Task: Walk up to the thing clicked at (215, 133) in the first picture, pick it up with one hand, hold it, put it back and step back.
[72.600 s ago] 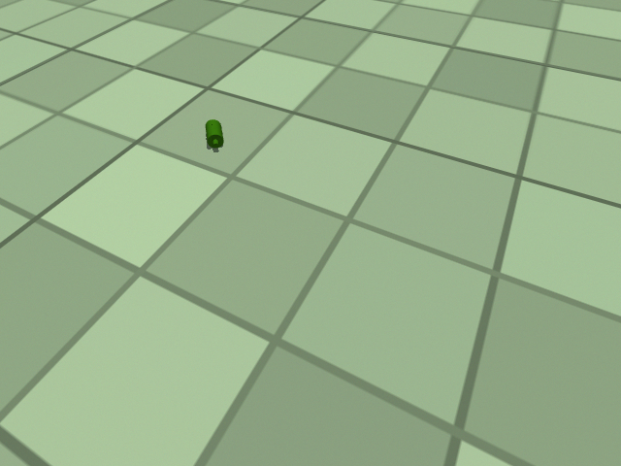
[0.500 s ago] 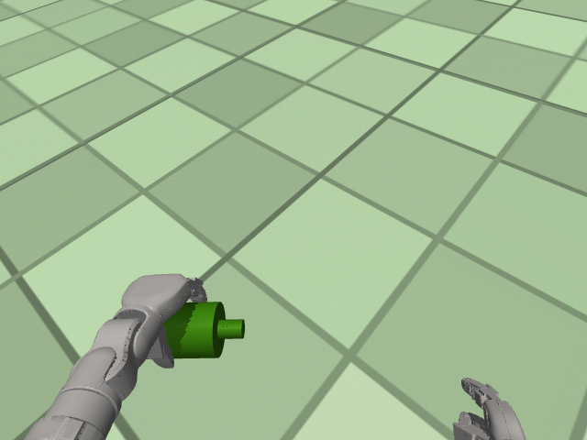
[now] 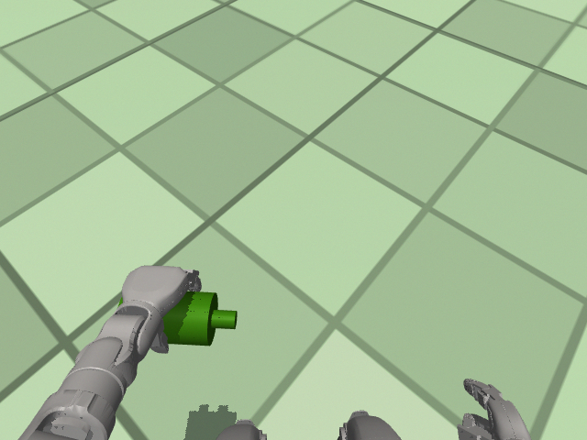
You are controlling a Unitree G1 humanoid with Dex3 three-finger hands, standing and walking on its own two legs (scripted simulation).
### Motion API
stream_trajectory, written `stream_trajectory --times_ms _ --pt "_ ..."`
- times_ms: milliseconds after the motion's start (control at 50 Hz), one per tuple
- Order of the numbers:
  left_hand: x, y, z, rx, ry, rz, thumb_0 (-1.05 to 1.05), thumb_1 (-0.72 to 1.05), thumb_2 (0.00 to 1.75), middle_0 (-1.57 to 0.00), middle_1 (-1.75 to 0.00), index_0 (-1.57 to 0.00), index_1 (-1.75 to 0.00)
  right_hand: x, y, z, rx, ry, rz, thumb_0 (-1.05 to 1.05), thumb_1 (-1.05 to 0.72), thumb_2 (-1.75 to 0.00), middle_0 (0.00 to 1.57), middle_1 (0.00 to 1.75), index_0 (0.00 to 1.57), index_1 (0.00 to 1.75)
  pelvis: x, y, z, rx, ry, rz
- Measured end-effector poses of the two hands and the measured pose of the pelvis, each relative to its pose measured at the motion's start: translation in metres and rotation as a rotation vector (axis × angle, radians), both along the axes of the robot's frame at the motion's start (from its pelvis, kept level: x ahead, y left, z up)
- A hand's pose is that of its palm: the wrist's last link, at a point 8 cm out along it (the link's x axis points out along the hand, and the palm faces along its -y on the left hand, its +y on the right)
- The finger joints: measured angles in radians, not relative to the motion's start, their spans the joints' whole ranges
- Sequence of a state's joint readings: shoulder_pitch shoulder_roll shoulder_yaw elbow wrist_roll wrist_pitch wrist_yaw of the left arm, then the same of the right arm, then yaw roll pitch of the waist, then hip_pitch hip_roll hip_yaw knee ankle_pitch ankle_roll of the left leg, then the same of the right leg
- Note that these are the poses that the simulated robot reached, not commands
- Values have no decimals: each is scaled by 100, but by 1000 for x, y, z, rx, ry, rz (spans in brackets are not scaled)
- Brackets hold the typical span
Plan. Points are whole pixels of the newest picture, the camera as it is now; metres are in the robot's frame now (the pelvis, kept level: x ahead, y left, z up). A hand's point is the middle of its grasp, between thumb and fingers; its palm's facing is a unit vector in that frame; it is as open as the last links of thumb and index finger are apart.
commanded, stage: crouch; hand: left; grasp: from above
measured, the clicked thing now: (181, 317) +0.32 +0.20 -0.12
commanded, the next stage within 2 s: lower in 1.64 s
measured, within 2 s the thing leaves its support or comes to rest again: neither
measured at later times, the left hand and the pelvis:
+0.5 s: hand (203, 323) +0.37 +0.21 -0.33, palm faces -0.45 +0.06 -0.89, open 10.8 cm; pelvis -0.06 +0.01 -0.20, yaw -1 degrees
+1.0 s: hand (218, 329) +0.40 +0.21 -0.48, palm faces -0.45 +0.02 -0.89, open 10.8 cm; pelvis -0.06 +0.00 -0.31, yaw -2 degrees
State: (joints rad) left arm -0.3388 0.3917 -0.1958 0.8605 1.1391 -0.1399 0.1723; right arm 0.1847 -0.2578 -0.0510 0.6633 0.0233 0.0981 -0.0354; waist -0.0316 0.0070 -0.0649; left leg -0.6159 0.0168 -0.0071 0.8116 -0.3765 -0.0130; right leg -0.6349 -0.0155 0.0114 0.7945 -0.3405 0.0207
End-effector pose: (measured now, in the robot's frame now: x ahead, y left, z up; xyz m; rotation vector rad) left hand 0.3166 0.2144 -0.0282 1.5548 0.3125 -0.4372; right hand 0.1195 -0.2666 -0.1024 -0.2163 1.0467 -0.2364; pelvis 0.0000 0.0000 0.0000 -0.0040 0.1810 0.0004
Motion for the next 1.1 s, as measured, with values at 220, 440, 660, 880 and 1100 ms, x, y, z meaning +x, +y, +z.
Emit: stream_trajectory --times_ms 220,440,660,880,1100 --pt "30 -2 -112 53 -46 3 -1 -6 37 -73 -41 -72 -41 -74 -14 -92 -67 169 -45 0 -90 -90 21 30 20 30 -32 5 -88 -22 224 7" --pt "56 -7 -217 55 -42 35 -1 -6 36 -73 -39 -73 -40 -150 1 -188 -61 308 -107 0 -90 -90 21 30 20 30 -56 10 -179 -33 366 1" --pt "65 -9 -315 7 18 25 -1 -7 39 -73 -41 -72 -41 -154 6 -259 -37 340 -38 0 -89 -90 21 30 20 30 -63 7 -250 -46 454 6" --pt "84 -9 -376 2 -17 27 -1 -8 42 -72 -41 -71 -41 -130 -5 -297 -58 337 39 0 -90 -90 21 30 20 30 -58 3 -295 -59 489 3" --pt "93 -6 -411 -2 2 52 -1 -8 44 -71 -42 -70 -43 -138 -3 -326 -37 367 45 0 -91 -90 21 30 20 30 -61 5 -325 -68 484 -7"
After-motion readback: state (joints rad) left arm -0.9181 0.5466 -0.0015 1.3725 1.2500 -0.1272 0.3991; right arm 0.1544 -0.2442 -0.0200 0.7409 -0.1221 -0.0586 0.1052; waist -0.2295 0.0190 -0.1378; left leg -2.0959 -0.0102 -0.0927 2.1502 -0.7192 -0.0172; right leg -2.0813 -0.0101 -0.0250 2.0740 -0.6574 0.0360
